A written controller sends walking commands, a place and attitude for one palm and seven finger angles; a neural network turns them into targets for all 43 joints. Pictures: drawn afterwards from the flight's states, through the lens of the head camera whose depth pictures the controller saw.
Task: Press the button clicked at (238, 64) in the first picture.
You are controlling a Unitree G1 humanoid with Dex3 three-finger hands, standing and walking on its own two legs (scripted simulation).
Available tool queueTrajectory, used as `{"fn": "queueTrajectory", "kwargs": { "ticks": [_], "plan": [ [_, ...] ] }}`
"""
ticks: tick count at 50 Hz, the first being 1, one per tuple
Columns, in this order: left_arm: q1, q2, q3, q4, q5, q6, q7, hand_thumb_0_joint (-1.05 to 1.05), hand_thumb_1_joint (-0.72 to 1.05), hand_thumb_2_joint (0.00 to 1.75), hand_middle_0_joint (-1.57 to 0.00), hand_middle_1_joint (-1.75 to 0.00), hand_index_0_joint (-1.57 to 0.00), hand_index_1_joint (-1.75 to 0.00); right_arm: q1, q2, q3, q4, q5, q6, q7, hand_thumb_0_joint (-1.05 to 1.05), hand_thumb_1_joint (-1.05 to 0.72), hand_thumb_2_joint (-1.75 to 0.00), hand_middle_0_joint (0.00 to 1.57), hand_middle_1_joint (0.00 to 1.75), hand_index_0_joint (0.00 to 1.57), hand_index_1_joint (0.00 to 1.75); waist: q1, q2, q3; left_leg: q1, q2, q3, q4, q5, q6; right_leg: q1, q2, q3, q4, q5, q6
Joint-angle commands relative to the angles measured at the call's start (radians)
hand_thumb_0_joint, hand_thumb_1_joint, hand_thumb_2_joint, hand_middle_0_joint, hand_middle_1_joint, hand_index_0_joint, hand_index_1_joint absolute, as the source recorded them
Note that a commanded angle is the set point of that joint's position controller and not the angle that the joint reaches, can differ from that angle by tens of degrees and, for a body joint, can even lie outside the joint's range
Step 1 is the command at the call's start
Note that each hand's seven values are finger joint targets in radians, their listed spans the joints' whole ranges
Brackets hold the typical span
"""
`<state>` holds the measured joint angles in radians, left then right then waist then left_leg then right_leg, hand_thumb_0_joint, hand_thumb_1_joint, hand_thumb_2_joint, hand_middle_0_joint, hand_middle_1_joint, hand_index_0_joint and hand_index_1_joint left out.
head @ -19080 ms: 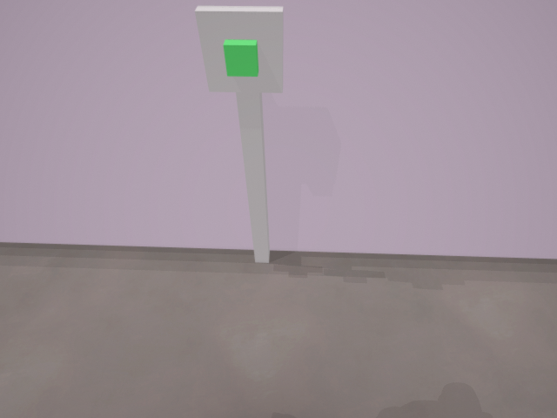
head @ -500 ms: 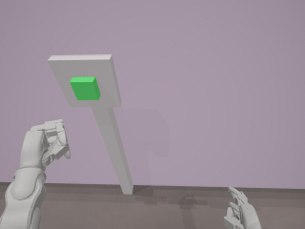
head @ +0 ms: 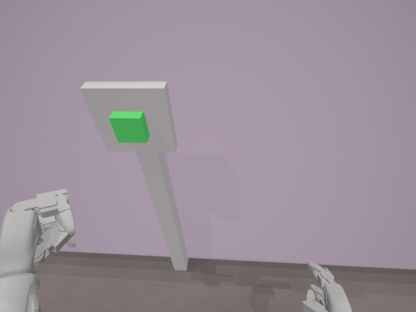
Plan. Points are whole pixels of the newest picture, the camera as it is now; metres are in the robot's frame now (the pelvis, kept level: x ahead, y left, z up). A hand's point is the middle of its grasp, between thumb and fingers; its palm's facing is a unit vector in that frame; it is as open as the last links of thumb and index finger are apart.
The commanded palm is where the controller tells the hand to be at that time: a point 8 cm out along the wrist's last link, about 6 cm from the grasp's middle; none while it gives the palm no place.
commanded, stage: draw the hand back to the body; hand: left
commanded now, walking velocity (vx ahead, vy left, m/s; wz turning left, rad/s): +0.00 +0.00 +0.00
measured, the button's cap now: (130, 126) +0.45 +0.23 +0.14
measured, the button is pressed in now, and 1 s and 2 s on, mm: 0 0 0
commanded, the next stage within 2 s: step back with the hand held close in 0.36 s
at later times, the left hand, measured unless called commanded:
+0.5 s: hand (55, 234) +0.17 +0.24 +0.16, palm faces +0.40 -0.83 -0.38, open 3.1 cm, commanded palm +0.13 +0.29 +0.17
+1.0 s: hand (27, 260) +0.14 +0.27 +0.15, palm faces +0.35 -0.80 -0.49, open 3.1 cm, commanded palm +0.08 +0.30 +0.17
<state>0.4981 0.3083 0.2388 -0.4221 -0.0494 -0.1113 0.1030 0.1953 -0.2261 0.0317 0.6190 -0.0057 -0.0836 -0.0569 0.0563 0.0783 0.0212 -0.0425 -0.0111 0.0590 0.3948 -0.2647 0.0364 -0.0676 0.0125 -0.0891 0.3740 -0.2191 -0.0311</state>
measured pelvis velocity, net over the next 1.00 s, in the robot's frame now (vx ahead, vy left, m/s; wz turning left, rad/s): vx -0.05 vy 0.03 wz -0.01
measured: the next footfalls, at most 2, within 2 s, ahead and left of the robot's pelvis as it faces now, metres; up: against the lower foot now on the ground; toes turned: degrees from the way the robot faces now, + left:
right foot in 1.64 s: -0.22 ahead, -0.07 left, +0.00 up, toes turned +0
left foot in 1.88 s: -0.15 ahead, +0.13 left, +0.00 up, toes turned +0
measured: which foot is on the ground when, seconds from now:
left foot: down 0.00-1.00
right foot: down 0.00-1.00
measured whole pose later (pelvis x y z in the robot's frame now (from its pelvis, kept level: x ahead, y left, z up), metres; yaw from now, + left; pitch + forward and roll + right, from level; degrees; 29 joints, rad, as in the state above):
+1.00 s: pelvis -0.05 +0.03 -0.01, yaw +0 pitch +0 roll +0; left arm 0.63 0.39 0.37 -0.59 -0.03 -0.19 0.13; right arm 0.20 -0.22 0.00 0.53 0.00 -0.03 -0.07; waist 0.02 0.00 0.03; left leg -0.31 -0.04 0.09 0.55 -0.25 0.08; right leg -0.34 -0.03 -0.07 0.54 -0.20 0.00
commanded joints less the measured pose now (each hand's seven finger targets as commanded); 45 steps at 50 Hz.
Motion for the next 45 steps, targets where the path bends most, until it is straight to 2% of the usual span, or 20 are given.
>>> {"fn": "queueTrajectory", "kwargs": {
  "ticks": [1,4,6,11,15,18,23,24,25,26,27,28,29,31,33,35,36,39,43,45],
  "plan": [
    [-0.047,0.162,0.124,-0.249,-0.002,-0.055,0.024,0.0,0.9,0.9,-1.3,-1.5,-1.3,-1.5,-0.139,-0.097,-0.042,-0.171,0.004,-0.06,-0.01,0.0,-0.9,-0.9,0.2,0.3,0.2,0.3,0.007,-0.025,-0.053,-0.043,0.036,-0.082,-0.043,0.267,-0.011,0.007,-0.025,0.075,-0.049,0.175,0.0],
    [-0.014,0.163,0.132,-0.281,-0.002,-0.057,0.028,0.0,0.9,0.9,-1.3,-1.5,-1.3,-1.5,-0.133,-0.094,-0.041,-0.176,0.006,-0.066,-0.012,0.0,-0.9,-0.9,0.2,0.3,0.2,0.3,0.008,0.002,-0.05,-0.046,0.038,-0.088,-0.045,0.252,-0.016,-0.001,-0.027,0.07,-0.043,0.156,0.0],
    [-0.022,0.154,0.122,-0.264,0.0,-0.053,0.028,0.0,0.9,0.9,-1.3,-1.5,-1.3,-1.5,-0.131,-0.098,-0.042,-0.171,0.003,-0.068,-0.015,0.0,-0.9,-0.9,0.2,0.3,0.2,0.3,0.002,-0.044,-0.029,-0.054,0.038,-0.09,-0.045,0.239,-0.014,-0.012,-0.023,0.069,-0.05,0.146,0.0],
    [-0.042,0.156,0.119,-0.257,0.003,-0.051,0.033,0.0,0.9,0.9,-1.3,-1.5,-1.3,-1.5,-0.128,-0.099,-0.043,-0.166,0.005,-0.069,-0.018,0.0,-0.9,-0.9,0.2,0.3,0.2,0.3,0.001,-0.036,-0.024,-0.057,0.038,-0.091,-0.044,0.217,-0.013,-0.019,-0.024,0.072,-0.052,0.124,-0.002],
    [-0.044,0.157,0.122,-0.277,0.004,-0.055,0.037,0.0,0.9,0.9,-1.3,-1.5,-1.3,-1.5,-0.129,-0.095,-0.041,-0.168,0.005,-0.074,-0.016,0.0,-0.9,-0.9,0.2,0.3,0.2,0.3,0.005,0.013,-0.033,-0.057,0.038,-0.096,-0.051,0.212,-0.019,-0.01,-0.026,0.069,-0.042,0.118,-0.004],
    [-0.028,0.162,0.132,-0.266,0.0,-0.051,0.038,0.0,0.9,0.9,-1.3,-1.5,-1.3,-1.5,-0.129,-0.094,-0.039,-0.169,0.003,-0.075,-0.016,0.0,-0.9,-0.9,0.2,0.3,0.2,0.3,0.009,-0.03,-0.035,-0.067,0.039,-0.099,-0.051,0.218,-0.02,0.002,-0.024,0.067,-0.04,0.128,-0.003],
    [-0.014,0.158,0.136,-0.268,-0.003,-0.051,0.035,0.0,0.9,0.9,-1.3,-1.5,-1.3,-1.5,-0.126,-0.093,-0.043,-0.17,0.004,-0.073,-0.014,0.0,-0.9,-0.9,0.2,0.3,0.2,0.3,0.009,-0.021,-0.042,-0.069,0.04,-0.092,-0.046,0.234,-0.021,0.007,-0.025,0.071,-0.039,0.148,-0.004],
    [-0.069,0.179,0.154,-0.24,-0.002,-0.048,0.039,0.0,0.9,0.9,-1.3,-1.5,-1.3,-1.5,-0.124,-0.096,-0.041,-0.159,0.005,-0.068,-0.015,0.0,-0.9,-0.9,0.2,0.3,0.2,0.3,0.002,-0.032,-0.022,-0.077,0.039,-0.093,-0.05,0.218,-0.021,-0.004,-0.024,0.072,-0.045,0.134,-0.005],
    [-0.181,0.312,0.297,-0.328,-0.015,-0.094,0.039,0.0,0.9,0.9,-1.3,-1.5,-1.3,-1.5,-0.101,-0.109,-0.047,-0.202,0.015,-0.051,-0.013,0.0,-0.9,-0.9,0.2,0.3,0.2,0.3,-0.033,-0.062,0.062,-0.174,0.065,-0.121,-0.028,0.131,0.008,-0.106,-0.083,0.181,-0.097,0.144,0.0],
    [-0.176,0.306,0.295,-0.301,-0.012,-0.113,0.034,0.0,0.9,0.9,-1.3,-1.5,-1.3,-1.5,-0.094,-0.095,-0.045,-0.185,0.012,-0.044,-0.016,0.0,-0.9,-0.9,0.2,0.3,0.2,0.3,-0.037,-0.07,0.059,-0.176,0.058,-0.134,-0.014,0.096,0.008,-0.118,-0.11,0.197,-0.112,0.13,-0.01],
    [-0.042,0.217,0.234,-0.215,-0.008,-0.108,0.025,0.0,0.9,0.9,-1.3,-1.5,-1.3,-1.5,-0.093,-0.093,-0.049,-0.178,0.008,-0.037,-0.015,0.0,-0.9,-0.9,0.2,0.3,0.2,0.3,-0.042,-0.098,0.037,-0.151,0.058,-0.127,0.005,0.119,0.009,-0.139,-0.12,0.19,-0.11,0.134,-0.011],
    [0.025,0.17,0.19,-0.208,-0.004,-0.106,0.017,0.0,0.9,0.9,-1.3,-1.5,-1.3,-1.5,-0.092,-0.101,-0.051,-0.183,0.004,-0.027,-0.009,0.0,-0.9,-0.9,0.2,0.3,0.2,0.3,-0.043,-0.076,-0.008,-0.131,0.063,-0.119,0.012,0.165,0.01,-0.127,-0.122,0.171,-0.09,0.17,-0.008],
    [0.052,0.155,0.168,-0.236,-0.002,-0.108,0.014,0.0,0.9,0.9,-1.3,-1.5,-1.3,-1.5,-0.096,-0.11,-0.054,-0.189,0.003,-0.021,-0.005,0.0,-0.9,-0.9,0.2,0.3,0.2,0.3,-0.046,-0.037,-0.055,-0.127,0.069,-0.116,0.013,0.212,0.009,-0.103,-0.12,0.154,-0.059,0.209,-0.004],
    [0.101,0.166,0.178,-0.272,-0.003,-0.111,0.016,0.0,0.9,0.9,-1.3,-1.5,-1.3,-1.5,-0.104,-0.118,-0.061,-0.199,0.0,-0.01,-0.006,0.0,-0.9,-0.9,0.2,0.3,0.2,0.3,-0.04,-0.012,-0.131,-0.134,0.083,-0.126,0.012,0.337,0.005,-0.052,-0.108,0.123,0.002,0.297,0.002],
    [0.14,0.193,0.205,-0.298,-0.002,-0.11,0.022,0.0,0.9,0.9,-1.3,-1.5,-1.3,-1.5,-0.102,-0.117,-0.07,-0.213,0.006,0.005,-0.007,0.0,-0.9,-0.9,0.2,0.3,0.2,0.3,-0.039,-0.034,-0.188,-0.141,0.095,-0.128,0.025,0.394,0.003,-0.029,-0.106,0.119,0.043,0.354,0.006],
    [0.148,0.218,0.23,-0.328,-0.004,-0.112,0.029,0.0,0.9,0.9,-1.3,-1.5,-1.3,-1.5,-0.101,-0.116,-0.076,-0.226,0.009,0.016,-0.01,0.0,-0.9,-0.9,0.2,0.3,0.2,0.3,-0.041,-0.065,-0.198,-0.172,0.099,-0.136,0.036,0.391,0.0,-0.029,-0.108,0.125,0.064,0.367,0.004],
    [0.148,0.239,0.249,-0.339,-0.007,-0.112,0.033,0.0,0.9,0.9,-1.3,-1.5,-1.3,-1.5,-0.109,-0.117,-0.077,-0.228,0.009,0.021,-0.015,0.0,-0.9,-0.9,0.2,0.3,0.2,0.3,-0.041,-0.052,-0.196,-0.184,0.098,-0.14,0.038,0.386,-0.001,-0.037,-0.112,0.128,0.068,0.366,0.004],
    [0.158,0.232,0.249,-0.341,-0.007,-0.116,0.04,0.0,0.9,0.9,-1.3,-1.5,-1.3,-1.5,-0.104,-0.11,-0.08,-0.237,0.015,0.026,-0.021,0.0,-0.9,-0.9,0.2,0.3,0.2,0.3,-0.043,-0.054,-0.171,-0.223,0.106,-0.152,0.034,0.33,0.003,-0.069,-0.109,0.132,0.082,0.305,0.004],
    [0.145,0.231,0.246,-0.375,0.003,-0.127,0.045,0.0,0.9,0.9,-1.3,-1.5,-1.3,-1.5,-0.097,-0.12,-0.081,-0.24,0.012,0.012,-0.028,0.0,-0.9,-0.9,0.2,0.3,0.2,0.3,-0.039,0.011,-0.148,-0.303,0.142,-0.191,-0.022,0.256,0.018,-0.064,-0.072,0.118,0.147,0.203,0.017],
    [0.135,0.22,0.241,-0.372,0.009,-0.129,0.046,0.0,0.9,0.9,-1.3,-1.5,-1.3,-1.5,-0.092,-0.125,-0.081,-0.244,0.01,0.002,-0.026,0.0,-0.9,-0.9,0.2,0.3,0.2,0.3,-0.037,0.032,-0.126,-0.39,0.168,-0.208,-0.065,0.161,0.036,-0.034,-0.057,0.111,0.202,0.136,0.025]
  ]
}}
